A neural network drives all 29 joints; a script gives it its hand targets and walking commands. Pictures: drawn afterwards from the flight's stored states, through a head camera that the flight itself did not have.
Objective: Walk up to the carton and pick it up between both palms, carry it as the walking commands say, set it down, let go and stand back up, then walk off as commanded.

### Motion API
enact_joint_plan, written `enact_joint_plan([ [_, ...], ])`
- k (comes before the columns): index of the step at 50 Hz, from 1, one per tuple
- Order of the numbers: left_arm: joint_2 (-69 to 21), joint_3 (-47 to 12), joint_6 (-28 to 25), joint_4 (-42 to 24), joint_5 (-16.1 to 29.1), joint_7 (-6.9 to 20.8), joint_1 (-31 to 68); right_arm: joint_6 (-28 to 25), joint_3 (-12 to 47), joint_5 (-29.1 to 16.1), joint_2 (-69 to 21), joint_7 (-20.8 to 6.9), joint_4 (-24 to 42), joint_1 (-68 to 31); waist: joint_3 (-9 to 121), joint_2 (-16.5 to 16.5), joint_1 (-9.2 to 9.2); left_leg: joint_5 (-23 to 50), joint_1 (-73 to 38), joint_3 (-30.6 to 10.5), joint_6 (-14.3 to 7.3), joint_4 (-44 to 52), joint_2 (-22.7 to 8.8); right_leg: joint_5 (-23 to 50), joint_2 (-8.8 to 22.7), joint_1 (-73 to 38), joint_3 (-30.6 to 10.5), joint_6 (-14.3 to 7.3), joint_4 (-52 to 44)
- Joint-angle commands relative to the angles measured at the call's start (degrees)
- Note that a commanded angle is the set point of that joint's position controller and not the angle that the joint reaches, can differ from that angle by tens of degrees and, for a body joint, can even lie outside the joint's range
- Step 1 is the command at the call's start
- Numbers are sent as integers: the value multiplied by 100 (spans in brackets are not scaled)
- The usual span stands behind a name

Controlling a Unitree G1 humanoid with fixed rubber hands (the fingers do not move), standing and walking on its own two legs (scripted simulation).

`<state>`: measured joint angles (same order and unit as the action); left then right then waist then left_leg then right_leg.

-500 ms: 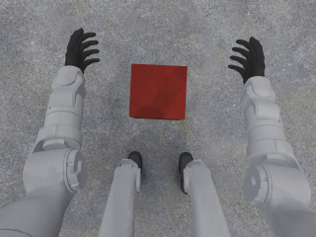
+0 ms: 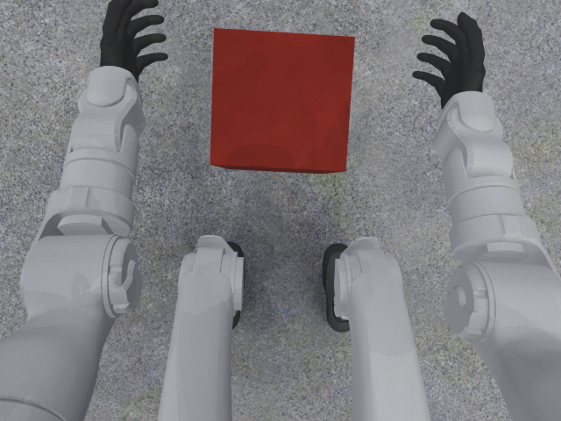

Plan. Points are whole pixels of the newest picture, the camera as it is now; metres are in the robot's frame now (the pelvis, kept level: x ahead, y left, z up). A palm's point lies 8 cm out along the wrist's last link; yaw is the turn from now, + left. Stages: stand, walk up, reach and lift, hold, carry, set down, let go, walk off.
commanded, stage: reach and lift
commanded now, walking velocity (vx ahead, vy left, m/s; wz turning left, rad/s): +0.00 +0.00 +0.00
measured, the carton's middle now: (279, 116) +0.50 +0.02 -0.37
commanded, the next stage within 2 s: none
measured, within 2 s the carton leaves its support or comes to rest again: neither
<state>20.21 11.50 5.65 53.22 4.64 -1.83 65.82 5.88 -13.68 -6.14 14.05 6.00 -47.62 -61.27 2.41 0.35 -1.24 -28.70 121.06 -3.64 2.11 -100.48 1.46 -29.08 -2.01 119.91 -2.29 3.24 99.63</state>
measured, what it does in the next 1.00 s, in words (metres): lowers itself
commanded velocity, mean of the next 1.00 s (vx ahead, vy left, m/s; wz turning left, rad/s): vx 0.00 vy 0.00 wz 0.00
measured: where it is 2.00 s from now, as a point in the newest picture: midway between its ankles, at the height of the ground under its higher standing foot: (283, 301)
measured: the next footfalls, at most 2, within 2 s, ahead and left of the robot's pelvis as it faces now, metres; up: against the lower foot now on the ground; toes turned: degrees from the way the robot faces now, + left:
none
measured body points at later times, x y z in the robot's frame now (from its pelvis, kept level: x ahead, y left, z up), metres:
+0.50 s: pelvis -0.02 +0.00 -0.10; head +0.35 +0.02 +0.16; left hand +0.52 +0.21 -0.28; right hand +0.51 -0.18 -0.28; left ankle +0.09 +0.13 -0.46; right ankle +0.10 -0.13 -0.46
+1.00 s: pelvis -0.02 +0.00 -0.12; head +0.35 +0.01 +0.14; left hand +0.52 +0.21 -0.31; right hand +0.51 -0.18 -0.31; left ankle +0.09 +0.13 -0.46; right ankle +0.10 -0.13 -0.46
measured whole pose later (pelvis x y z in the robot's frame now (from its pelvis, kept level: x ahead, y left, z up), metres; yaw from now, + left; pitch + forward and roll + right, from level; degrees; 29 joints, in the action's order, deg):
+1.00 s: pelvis -0.02 +0.00 -0.12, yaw +0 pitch +39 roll -1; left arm 23.2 1.6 -0.2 66.2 14.4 -4.8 78.5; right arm -0.2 -4.6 -14.8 18.4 8.2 -63.0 -75.8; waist -16.7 0.8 -0.3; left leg -31.2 132.6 -3.0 2.3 -124.4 1.2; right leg -31.7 -2.3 131.7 -2.5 3.8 124.0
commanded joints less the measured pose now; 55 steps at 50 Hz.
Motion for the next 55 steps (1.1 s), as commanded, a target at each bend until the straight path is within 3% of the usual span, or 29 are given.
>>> enact_joint_plan([
  [1,707,11,-131,-491,60,-44,1427,-136,7,-71,702,9,450,-1265,6005,-351,40,1584,-3480,634,71,514,102,1504,-175,-2814,737,25,-413],
  [13,806,-339,-344,99,387,-181,1958,-374,215,-290,905,97,-234,-1857,5472,-267,35,1213,-2860,576,59,-393,1,1243,-62,-2356,724,38,527],
  [29,988,-750,-639,592,795,-269,2574,-685,602,-702,1081,172,-846,-2525,5102,-210,87,1507,-2522,519,71,-1373,-102,1517,53,-2209,575,68,1465],
  [34,1067,-807,-699,381,931,-316,2702,-710,757,-829,1027,223,-693,-2543,5387,-119,63,1736,-2749,496,48,-1498,-95,1697,58,-2400,590,48,1576],
  [39,1017,-791,-701,696,863,-328,2403,-700,852,-897,965,186,-876,-2404,4923,-165,208,1657,-2589,509,21,-1528,-106,1525,46,-2041,552,66,1622],
  [55,781,-1044,-695,833,1030,-343,2740,-733,883,-891,838,254,-1140,-2713,4688,-167,96,1259,-2307,479,2,-1398,-98,1268,20,-2031,527,-4,1529],
])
